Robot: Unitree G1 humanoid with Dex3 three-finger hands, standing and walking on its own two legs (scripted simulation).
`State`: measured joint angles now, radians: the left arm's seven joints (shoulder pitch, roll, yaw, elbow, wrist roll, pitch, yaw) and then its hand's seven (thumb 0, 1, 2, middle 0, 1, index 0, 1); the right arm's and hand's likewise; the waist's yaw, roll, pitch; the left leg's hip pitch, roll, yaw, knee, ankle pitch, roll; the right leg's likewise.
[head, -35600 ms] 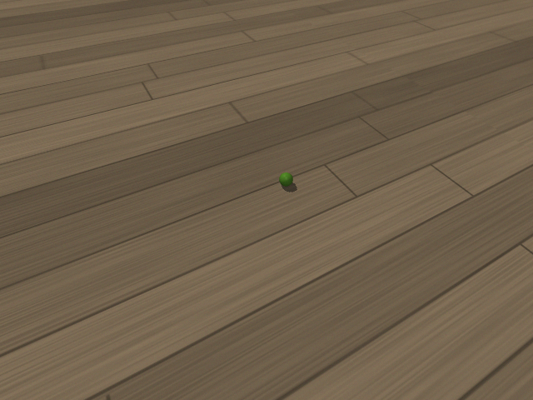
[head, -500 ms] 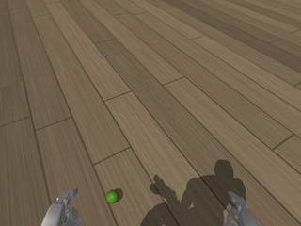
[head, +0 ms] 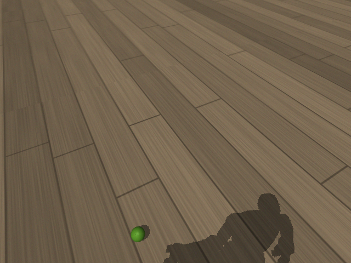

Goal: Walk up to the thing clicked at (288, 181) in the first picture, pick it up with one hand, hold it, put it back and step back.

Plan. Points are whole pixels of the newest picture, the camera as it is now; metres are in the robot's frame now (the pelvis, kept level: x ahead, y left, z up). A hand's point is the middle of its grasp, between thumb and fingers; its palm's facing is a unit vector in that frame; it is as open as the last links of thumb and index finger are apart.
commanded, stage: stand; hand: left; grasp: from above
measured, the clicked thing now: (137, 234) +0.43 +0.21 -0.73
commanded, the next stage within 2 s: step back in 1.98 s
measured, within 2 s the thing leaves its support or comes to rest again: neither
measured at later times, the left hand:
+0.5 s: hand out of the picture +0.05 +0.23 -0.15, palm faces +0.02 -0.94 -0.35, open 7.4 cm
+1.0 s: hand out of the picture +0.07 +0.23 -0.15, palm faces +0.00 -0.94 -0.33, open 7.4 cm
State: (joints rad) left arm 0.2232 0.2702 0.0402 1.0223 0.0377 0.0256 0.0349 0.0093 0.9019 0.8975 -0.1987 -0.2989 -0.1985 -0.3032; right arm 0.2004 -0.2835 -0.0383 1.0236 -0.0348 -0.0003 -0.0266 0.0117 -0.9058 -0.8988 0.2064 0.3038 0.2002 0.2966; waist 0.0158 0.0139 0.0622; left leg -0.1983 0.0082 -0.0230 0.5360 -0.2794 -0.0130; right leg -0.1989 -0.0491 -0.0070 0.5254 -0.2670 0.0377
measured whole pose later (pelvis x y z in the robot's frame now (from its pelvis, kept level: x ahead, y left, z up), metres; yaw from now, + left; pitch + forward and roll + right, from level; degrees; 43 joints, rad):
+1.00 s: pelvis +0.00 -0.01 +0.01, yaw -1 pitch -4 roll +0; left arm 0.11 0.30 0.03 1.15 0.02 0.00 0.01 0.01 0.90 0.90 -0.20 -0.30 -0.20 -0.30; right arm 0.14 -0.32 -0.01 1.13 -0.02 -0.01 -0.01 0.01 -0.91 -0.90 0.21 0.30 0.20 0.30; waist 0.00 0.02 0.06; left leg -0.09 0.03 -0.01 0.34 -0.18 -0.03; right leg -0.11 -0.02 0.00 0.35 -0.17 0.02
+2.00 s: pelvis +0.01 -0.02 +0.01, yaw -2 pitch -2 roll +0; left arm 0.12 0.33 0.02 1.12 0.01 0.00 0.00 0.01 0.90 0.90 -0.20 -0.30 -0.20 -0.30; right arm 0.12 -0.35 -0.01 1.13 -0.01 0.00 0.00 0.01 -0.91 -0.90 0.21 0.30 0.20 0.30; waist -0.01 0.02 0.06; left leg -0.11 0.04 0.00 0.34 -0.19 -0.04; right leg -0.13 -0.02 0.01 0.36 -0.18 0.02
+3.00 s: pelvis -0.19 +0.01 -0.01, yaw -3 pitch -1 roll +0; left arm 0.11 0.36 0.06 0.75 0.03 0.05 0.02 0.01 0.90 0.90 -0.20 -0.30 -0.20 -0.30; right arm 0.20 -0.41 -0.04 0.88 -0.01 0.03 -0.02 0.01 -0.91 -0.90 0.21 0.30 0.20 0.30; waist -0.01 0.00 0.17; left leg -0.25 -0.04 -0.04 0.66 -0.38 -0.01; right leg -0.39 -0.02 -0.02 0.66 -0.25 -0.01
